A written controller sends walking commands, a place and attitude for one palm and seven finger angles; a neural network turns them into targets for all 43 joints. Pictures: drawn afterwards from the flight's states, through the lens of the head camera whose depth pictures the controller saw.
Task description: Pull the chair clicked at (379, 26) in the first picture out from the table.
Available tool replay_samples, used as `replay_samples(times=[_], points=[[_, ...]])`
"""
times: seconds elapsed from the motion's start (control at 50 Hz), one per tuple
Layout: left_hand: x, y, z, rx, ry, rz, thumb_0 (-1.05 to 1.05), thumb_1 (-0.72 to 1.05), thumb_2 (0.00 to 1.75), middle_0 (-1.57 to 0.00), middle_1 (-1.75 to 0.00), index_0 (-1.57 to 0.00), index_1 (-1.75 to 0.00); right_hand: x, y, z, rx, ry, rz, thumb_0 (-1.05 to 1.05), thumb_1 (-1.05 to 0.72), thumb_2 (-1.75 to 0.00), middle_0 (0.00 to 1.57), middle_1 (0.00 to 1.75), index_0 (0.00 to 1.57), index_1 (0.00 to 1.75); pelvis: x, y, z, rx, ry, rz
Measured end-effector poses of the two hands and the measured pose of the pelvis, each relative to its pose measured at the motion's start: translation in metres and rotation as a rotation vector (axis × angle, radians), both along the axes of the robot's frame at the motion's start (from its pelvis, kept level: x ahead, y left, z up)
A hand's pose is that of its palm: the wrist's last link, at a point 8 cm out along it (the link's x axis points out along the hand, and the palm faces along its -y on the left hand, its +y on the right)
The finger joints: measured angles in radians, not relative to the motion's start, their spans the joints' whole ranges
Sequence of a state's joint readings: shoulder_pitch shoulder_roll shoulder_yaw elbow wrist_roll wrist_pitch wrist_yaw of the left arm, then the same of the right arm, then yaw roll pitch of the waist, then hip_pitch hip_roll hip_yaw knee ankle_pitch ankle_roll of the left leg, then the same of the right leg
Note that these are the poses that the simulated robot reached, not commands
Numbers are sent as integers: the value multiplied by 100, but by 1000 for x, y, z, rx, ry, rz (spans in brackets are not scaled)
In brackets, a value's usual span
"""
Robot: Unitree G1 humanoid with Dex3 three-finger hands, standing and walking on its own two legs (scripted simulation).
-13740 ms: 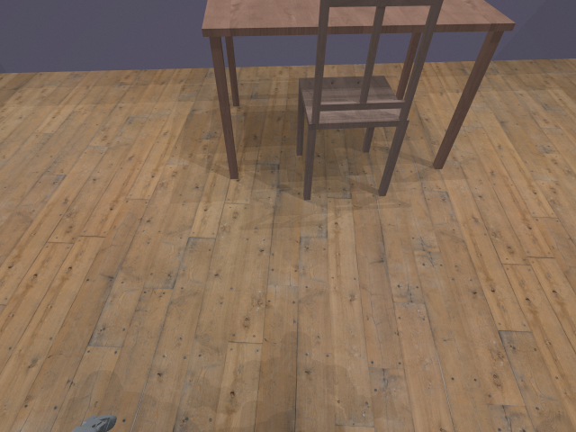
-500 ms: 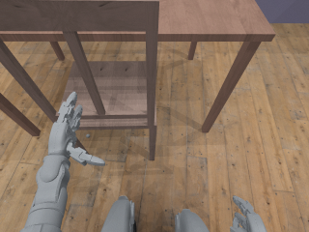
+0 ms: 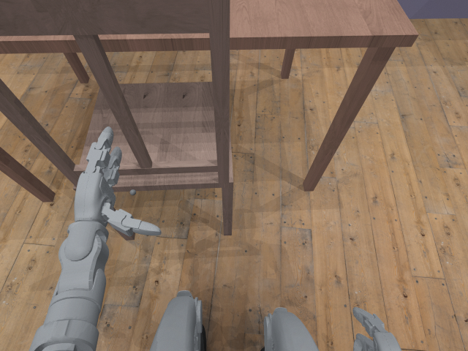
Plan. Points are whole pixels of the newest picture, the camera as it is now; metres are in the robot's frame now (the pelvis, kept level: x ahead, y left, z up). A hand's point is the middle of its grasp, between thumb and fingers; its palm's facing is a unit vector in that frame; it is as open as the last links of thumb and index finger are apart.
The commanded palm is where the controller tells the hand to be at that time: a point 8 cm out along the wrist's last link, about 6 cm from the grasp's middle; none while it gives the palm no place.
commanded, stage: aim the fingers beside a spindle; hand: left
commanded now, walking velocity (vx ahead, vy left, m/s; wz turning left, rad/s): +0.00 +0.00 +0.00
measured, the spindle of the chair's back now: (123, 116) +0.52 +0.22 +0.05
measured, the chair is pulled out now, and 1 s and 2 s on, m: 0.00 -0.01 -0.09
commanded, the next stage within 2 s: push the fingers through the gap in 0.34 s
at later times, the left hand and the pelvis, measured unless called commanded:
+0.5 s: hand (136, 195) +0.36 +0.17 +0.03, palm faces +0.04 -1.00 -0.05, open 16.9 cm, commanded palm +0.34 +0.22 +0.03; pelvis +0.00 +0.00 +0.00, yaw +0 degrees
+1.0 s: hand (137, 172) +0.41 +0.18 +0.03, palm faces +0.05 -1.00 -0.05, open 16.8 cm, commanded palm +0.39 +0.23 +0.03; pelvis -0.01 +0.00 -0.01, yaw +0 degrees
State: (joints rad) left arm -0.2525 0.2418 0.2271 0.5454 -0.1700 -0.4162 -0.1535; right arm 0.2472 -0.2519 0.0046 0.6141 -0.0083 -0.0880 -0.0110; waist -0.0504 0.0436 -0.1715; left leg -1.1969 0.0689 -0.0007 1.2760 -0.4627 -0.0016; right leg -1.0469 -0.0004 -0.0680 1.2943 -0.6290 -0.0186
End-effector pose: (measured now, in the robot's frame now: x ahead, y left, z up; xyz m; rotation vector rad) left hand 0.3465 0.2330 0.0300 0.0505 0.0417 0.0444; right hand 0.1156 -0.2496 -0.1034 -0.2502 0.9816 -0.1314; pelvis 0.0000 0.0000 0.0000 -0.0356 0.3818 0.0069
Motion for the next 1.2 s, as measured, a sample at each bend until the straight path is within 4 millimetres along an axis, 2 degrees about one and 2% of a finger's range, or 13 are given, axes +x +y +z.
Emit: replay_samples(times=[0.4, 0.58, 0.8, 0.98, 1.2], points=[[-9, -5, 2, 4, -10, -2, -2, -50, 30, -6, -8, -6, -8, 16, 0, 5, -1, -40, 15, 1, -90, -90, 20, 30, 20, 30, 0, -1, 1, 0, -9, 6], [0, -9, 3, 5, -25, -6, -2, -50, 30, -6, -8, -6, -8, 16, 0, 0, -1, -36, 20, 1, -90, -90, 20, 30, 20, 30, -1, -2, -2, -2, -6, 8], [28, -5, 3, 3, -19, 2, -2, -50, 30, -6, -8, -6, -8, -4, -3, -5, -7, 15, -9, 1, -90, -90, 20, 30, 20, 30, -3, -2, -4, -4, 10, 1], [37, -2, 1, 3, -28, 9, -2, -50, 30, -6, -8, -9, -10, -27, -7, -10, -20, 90, -28, 1, -90, -90, 20, 30, 20, 30, -5, -1, -6, -6, 21, 0], [58, 6, 1, -5, -28, 12, -2, -50, 30, -6, -8, -11, -11, -45, -8, -14, -39, 127, -43, 1, -90, -90, 20, 30, 20, 30, -11, 2, -11, -18, 32, 1]])
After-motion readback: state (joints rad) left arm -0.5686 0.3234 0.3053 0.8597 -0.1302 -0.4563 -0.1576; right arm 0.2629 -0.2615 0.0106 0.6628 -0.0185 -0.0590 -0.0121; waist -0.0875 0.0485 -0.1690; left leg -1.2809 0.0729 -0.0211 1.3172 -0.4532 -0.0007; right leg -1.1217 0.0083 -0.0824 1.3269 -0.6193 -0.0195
